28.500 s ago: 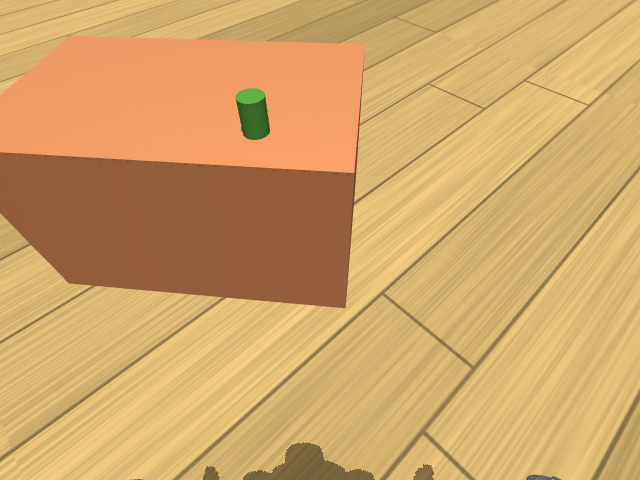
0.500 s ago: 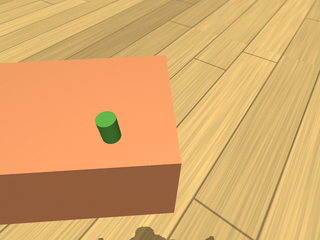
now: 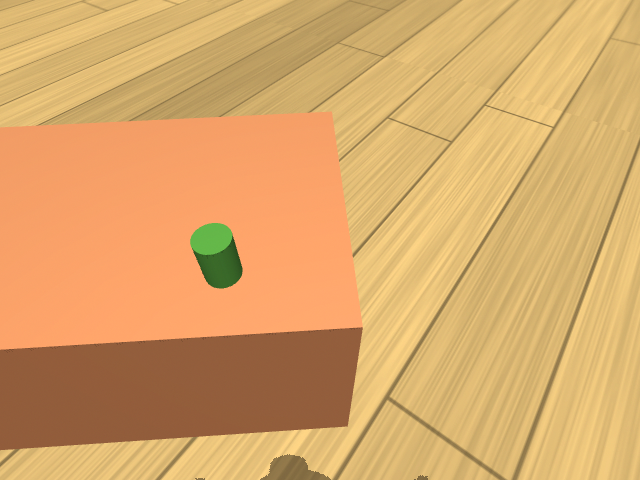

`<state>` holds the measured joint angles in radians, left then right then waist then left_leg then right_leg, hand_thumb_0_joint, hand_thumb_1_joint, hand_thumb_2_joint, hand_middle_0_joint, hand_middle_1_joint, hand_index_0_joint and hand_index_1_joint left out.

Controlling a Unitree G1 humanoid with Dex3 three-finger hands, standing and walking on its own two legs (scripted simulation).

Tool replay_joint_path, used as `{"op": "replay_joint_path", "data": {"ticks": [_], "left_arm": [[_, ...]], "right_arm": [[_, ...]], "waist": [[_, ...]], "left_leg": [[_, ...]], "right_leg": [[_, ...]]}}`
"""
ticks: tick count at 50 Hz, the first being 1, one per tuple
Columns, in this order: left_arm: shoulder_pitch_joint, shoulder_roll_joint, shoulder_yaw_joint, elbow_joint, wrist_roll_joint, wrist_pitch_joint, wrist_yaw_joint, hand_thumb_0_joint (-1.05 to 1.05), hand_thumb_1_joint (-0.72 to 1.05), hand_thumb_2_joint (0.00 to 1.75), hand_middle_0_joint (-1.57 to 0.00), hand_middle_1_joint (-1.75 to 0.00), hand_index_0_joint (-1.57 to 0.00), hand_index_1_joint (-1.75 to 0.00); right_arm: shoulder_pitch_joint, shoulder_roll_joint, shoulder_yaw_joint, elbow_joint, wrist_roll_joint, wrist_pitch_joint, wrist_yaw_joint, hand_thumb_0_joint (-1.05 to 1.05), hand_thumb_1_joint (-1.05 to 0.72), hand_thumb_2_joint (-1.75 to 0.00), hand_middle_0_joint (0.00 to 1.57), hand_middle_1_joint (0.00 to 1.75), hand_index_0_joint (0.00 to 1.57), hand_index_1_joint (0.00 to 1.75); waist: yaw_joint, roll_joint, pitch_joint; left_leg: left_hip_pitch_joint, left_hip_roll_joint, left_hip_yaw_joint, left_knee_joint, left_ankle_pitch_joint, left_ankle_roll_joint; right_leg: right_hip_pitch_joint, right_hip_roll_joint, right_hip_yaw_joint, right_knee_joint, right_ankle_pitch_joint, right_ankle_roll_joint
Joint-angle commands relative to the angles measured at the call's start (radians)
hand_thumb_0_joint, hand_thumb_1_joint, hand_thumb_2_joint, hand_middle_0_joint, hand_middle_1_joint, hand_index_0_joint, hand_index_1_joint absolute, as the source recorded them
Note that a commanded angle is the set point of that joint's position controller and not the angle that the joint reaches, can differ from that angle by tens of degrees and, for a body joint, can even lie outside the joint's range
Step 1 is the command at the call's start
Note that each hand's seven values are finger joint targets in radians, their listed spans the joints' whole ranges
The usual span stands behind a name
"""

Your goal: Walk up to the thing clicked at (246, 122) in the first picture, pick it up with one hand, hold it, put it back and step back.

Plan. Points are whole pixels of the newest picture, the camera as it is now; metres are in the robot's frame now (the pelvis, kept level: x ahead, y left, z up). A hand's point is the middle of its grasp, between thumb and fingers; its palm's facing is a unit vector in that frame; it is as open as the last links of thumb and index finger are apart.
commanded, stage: stand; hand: left
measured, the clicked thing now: (218, 256) +0.48 +0.20 -0.08
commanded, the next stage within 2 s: step back in 0.28 s
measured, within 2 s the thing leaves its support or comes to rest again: neither
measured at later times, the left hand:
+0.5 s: hand out of the picture +0.04 +0.26 -0.17, palm faces -0.02 -0.91 -0.41, open 7.4 cm
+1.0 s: hand out of the picture -0.03 +0.27 -0.18, palm faces +0.06 -0.93 -0.36, open 7.4 cm
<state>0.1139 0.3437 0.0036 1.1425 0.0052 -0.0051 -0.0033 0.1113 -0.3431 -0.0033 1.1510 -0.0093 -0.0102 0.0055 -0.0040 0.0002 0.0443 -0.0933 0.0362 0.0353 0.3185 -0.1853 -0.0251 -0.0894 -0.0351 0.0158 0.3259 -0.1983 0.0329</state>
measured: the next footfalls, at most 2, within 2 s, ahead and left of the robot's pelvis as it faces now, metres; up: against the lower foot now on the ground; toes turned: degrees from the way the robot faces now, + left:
left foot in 0.92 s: -0.13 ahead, +0.11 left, +0.00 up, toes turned +2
right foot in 1.38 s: -0.25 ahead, -0.12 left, +0.00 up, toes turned -1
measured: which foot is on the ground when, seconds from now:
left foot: down 0.00-0.54, up 0.56-0.90, down 0.92-1.00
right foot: down 0.00-0.96, up 0.98-1.00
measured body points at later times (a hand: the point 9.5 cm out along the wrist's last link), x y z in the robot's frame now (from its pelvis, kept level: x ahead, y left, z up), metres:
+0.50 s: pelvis -0.04 -0.02 -0.02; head +0.02 -0.02 +0.43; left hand +0.05 +0.31 -0.14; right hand +0.06 -0.33 -0.15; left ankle -0.01 +0.13 -0.75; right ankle -0.02 -0.13 -0.75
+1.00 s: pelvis -0.16 +0.00 -0.03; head -0.10 +0.02 +0.41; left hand -0.04 +0.32 -0.15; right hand -0.06 -0.31 -0.15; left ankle -0.17 +0.11 -0.75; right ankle -0.05 -0.13 -0.73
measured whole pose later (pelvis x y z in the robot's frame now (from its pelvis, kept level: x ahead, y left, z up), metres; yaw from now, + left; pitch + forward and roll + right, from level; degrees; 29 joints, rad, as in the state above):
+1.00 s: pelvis -0.16 +0.00 -0.03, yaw +3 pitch -3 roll +0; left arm 0.06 0.38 0.07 0.84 0.01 0.07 0.02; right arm 0.13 -0.37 -0.04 0.94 -0.03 0.05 0.02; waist 0.00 -0.05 0.21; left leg -0.24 -0.04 -0.01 0.69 -0.39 0.03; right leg -0.48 -0.02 0.04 0.80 -0.40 0.00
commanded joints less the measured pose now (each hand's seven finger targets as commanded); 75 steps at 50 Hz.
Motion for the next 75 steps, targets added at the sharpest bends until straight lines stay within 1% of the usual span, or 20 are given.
{"op": "replay_joint_path", "data": {"ticks": [1,13,17,23,25,27,29,32,39,46,48,49,53,60,65,68,70,71,72,75], "left_arm": [[-0.033,0.211,0.037,-0.054,0.003,-0.026,0.018,0.00,0.90,0.90,-0.20,-0.30,-0.20,-0.30],[-0.032,0.213,0.037,-0.060,0.005,-0.024,0.015,0.00,0.90,0.90,-0.20,-0.30,-0.20,-0.30],[-0.006,0.241,0.076,-0.134,-0.013,0.000,0.026,0.00,0.90,0.90,-0.20,-0.30,-0.20,-0.30],[0.105,0.214,0.087,-0.175,0.007,0.031,0.021,0.00,0.90,0.90,-0.20,-0.30,-0.20,-0.30],[0.145,0.235,0.098,-0.177,0.012,0.028,0.017,0.00,0.90,0.90,-0.20,-0.30,-0.20,-0.30],[0.103,0.345,0.125,-0.213,0.017,0.009,0.022,0.00,0.90,0.90,-0.20,-0.30,-0.20,-0.30],[0.022,0.374,0.130,-0.265,0.030,0.003,0.032,0.00,0.90,0.90,-0.20,-0.30,-0.20,-0.30],[-0.113,0.287,0.116,-0.317,0.036,0.004,0.034,0.00,0.90,0.90,-0.20,-0.30,-0.20,-0.30],[0.048,0.251,0.126,-0.334,0.024,0.020,0.051,0.00,0.90,0.90,-0.20,-0.30,-0.20,-0.30],[-0.034,0.282,0.124,-0.390,0.009,0.045,0.033,0.00,0.90,0.90,-0.20,-0.30,-0.20,-0.30],[-0.066,0.219,0.116,-0.410,0.002,0.045,0.040,0.00,0.90,0.90,-0.20,-0.30,-0.20,-0.30],[-0.116,0.240,0.133,-0.407,0.021,0.046,0.053,0.00,0.90,0.90,-0.20,-0.30,-0.20,-0.30],[0.054,0.222,0.131,-0.334,-0.005,0.051,0.039,0.00,0.90,0.90,-0.20,-0.30,-0.20,-0.30],[0.046,0.201,0.120,-0.366,0.015,0.027,0.033,0.00,0.90,0.90,-0.20,-0.30,-0.20,-0.30],[0.121,0.203,0.118,-0.329,0.015,0.022,0.022,0.00,0.90,0.90,-0.20,-0.30,-0.20,-0.30],[0.244,0.216,0.126,-0.271,0.031,0.013,0.019,0.00,0.90,0.90,-0.20,-0.30,-0.20,-0.30],[0.168,0.317,0.154,-0.317,0.048,0.003,0.018,0.00,0.90,0.90,-0.20,-0.30,-0.20,-0.30],[0.091,0.400,0.166,-0.352,0.046,0.008,0.017,0.00,0.90,0.90,-0.20,-0.30,-0.20,-0.30],[0.029,0.385,0.163,-0.379,0.045,0.002,0.022,0.00,0.90,0.90,-0.20,-0.30,-0.20,-0.30],[-0.038,0.260,0.141,-0.405,0.032,0.004,0.032,0.00,0.90,0.90,-0.20,-0.30,-0.20,-0.30]], "right_arm": [[-0.032,-0.214,-0.043,-0.057,-0.002,-0.020,-0.016,0.00,-0.90,-0.90,0.20,0.30,0.20,0.30],[-0.029,-0.210,-0.043,-0.060,-0.002,-0.021,-0.013,0.00,-0.90,-0.90,0.20,0.30,0.20,0.30],[-0.022,-0.258,-0.077,-0.104,0.015,0.011,-0.012,0.00,-0.90,-0.90,0.20,0.30,0.20,0.30],[-0.107,-0.291,-0.112,-0.207,0.005,0.038,-0.014,0.00,-0.90,-0.90,0.20,0.30,0.20,0.30],[-0.135,-0.272,-0.112,-0.237,0.007,0.051,-0.012,0.00,-0.90,-0.90,0.20,0.30,0.20,0.30],[-0.134,-0.173,-0.084,-0.264,0.017,0.065,-0.016,0.00,-0.90,-0.90,0.20,0.30,0.20,0.30],[-0.039,-0.198,-0.096,-0.238,0.002,0.079,-0.034,0.00,-0.90,-0.90,0.20,0.30,0.20,0.30],[0.056,-0.233,-0.100,-0.208,0.032,0.074,-0.025,0.00,-0.90,-0.90,0.20,0.30,0.20,0.30],[0.008,-0.238,-0.076,-0.268,0.006,0.058,-0.039,0.00,-0.90,-0.90,0.20,0.30,0.20,0.30],[0.173,-0.245,-0.102,-0.224,-0.021,0.046,-0.016,0.00,-0.90,-0.90,0.20,0.30,0.20,0.30],[0.064,-0.386,-0.130,-0.272,-0.042,0.047,-0.004,0.00,-0.90,-0.90,0.20,0.30,0.20,0.30],[0.040,-0.430,-0.141,-0.292,-0.036,0.044,-0.005,0.00,-0.90,-0.90,0.20,0.30,0.20,0.30],[-0.109,-0.269,-0.099,-0.335,-0.039,0.032,-0.025,0.00,-0.90,-0.90,0.20,0.30,0.20,0.30],[0.056,-0.257,-0.113,-0.337,-0.011,0.030,-0.030,0.00,-0.90,-0.90,0.20,0.30,0.20,0.30],[0.010,-0.291,-0.125,-0.374,-0.016,0.045,-0.021,0.00,-0.90,-0.90,0.20,0.30,0.20,0.30],[-0.049,-0.285,-0.125,-0.394,-0.003,0.058,-0.018,0.00,-0.90,-0.90,0.20,0.30,0.20,0.30],[-0.022,-0.207,-0.098,-0.400,0.008,0.055,-0.013,0.00,-0.90,-0.90,0.20,0.30,0.20,0.30],[-0.069,-0.217,-0.108,-0.395,0.005,0.058,-0.029,0.00,-0.90,-0.90,0.20,0.30,0.20,0.30],[-0.050,-0.252,-0.120,-0.381,0.002,0.063,-0.035,0.00,-0.90,-0.90,0.20,0.30,0.20,0.30],[0.053,-0.225,-0.102,-0.327,0.017,0.056,-0.031,0.00,-0.90,-0.90,0.20,0.30,0.20,0.30]], "waist": [[-0.003,0.006,-0.064],[-0.002,-0.001,-0.048],[-0.004,0.032,-0.031],[0.030,0.201,-0.133],[0.055,0.153,-0.145],[0.058,-0.176,-0.043],[0.030,-0.173,-0.028],[-0.040,-0.137,-0.073],[0.069,-0.162,-0.145],[-0.026,-0.124,-0.145],[-0.027,0.273,-0.076],[-0.072,0.298,-0.032],[0.069,0.119,0.038],[-0.032,0.158,-0.072],[-0.018,0.212,-0.114],[0.046,0.147,-0.145],[0.026,-0.186,-0.068],[0.073,-0.296,-0.015],[0.047,-0.278,0.041],[-0.024,-0.126,-0.006]], "left_leg": [[0.026,0.105,-0.076,-0.033,0.167,0.039],[0.013,0.100,-0.080,-0.052,0.118,0.036],[-0.046,0.132,-0.115,0.063,0.389,0.109],[-0.158,0.243,-0.174,0.114,0.273,0.224],[-0.202,0.170,-0.128,0.257,0.170,0.177],[-0.353,-0.156,-0.065,0.606,-0.342,0.052],[-0.328,-0.125,-0.192,0.846,-0.478,0.053],[-0.339,-0.147,-0.206,0.914,-0.316,0.044],[-0.437,-0.091,-0.160,0.671,-0.348,-0.002],[-0.075,-0.044,-0.066,0.143,-0.024,0.069],[-0.104,0.294,-0.511,-0.015,0.123,0.244],[-0.281,0.377,-0.614,-0.057,0.099,0.356],[-0.208,0.164,-0.239,0.035,0.245,0.199],[0.139,0.217,-0.235,0.148,0.407,0.287],[0.019,0.225,-0.245,0.141,0.214,0.249],[-0.132,0.194,-0.208,0.213,0.091,0.170],[-0.402,-0.033,-0.102,0.437,-0.254,0.044],[-0.368,-0.129,-0.128,0.685,-0.450,0.017],[-0.326,-0.093,-0.212,0.842,-0.429,0.012],[-0.376,-0.178,-0.216,0.865,-0.281,0.027]], "right_leg": [[-0.012,-0.101,0.063,-0.049,0.192,-0.043],[-0.035,-0.093,0.060,-0.061,0.132,-0.042],[-0.089,-0.028,0.025,0.168,0.276,-0.059],[-0.078,0.034,-0.018,0.392,-0.137,-0.067],[-0.060,-0.019,0.038,0.296,0.018,-0.096],[-0.098,-0.268,0.384,0.002,0.429,-0.195],[-0.238,-0.364,0.477,0.012,0.437,-0.315],[-0.160,-0.190,0.209,0.071,0.378,-0.221],[0.140,-0.258,0.234,0.156,0.487,-0.278],[-0.139,-0.171,0.132,0.244,0.188,-0.141],[-0.422,0.133,-0.006,0.605,-0.410,-0.039],[-0.358,0.152,0.139,0.821,-0.497,-0.024],[-0.442,0.180,0.199,0.987,-0.266,-0.050],[-0.446,0.108,0.113,0.674,-0.308,0.019],[-0.239,0.060,0.019,0.374,-0.261,-0.004],[-0.054,0.048,0.006,0.119,-0.040,-0.056],[-0.044,-0.197,0.423,0.010,-0.048,-0.165],[-0.257,-0.358,0.541,-0.038,0.007,-0.325],[-0.377,-0.383,0.573,-0.056,0.022,-0.347],[-0.203,-0.159,0.185,0.096,0.359,-0.189]]}}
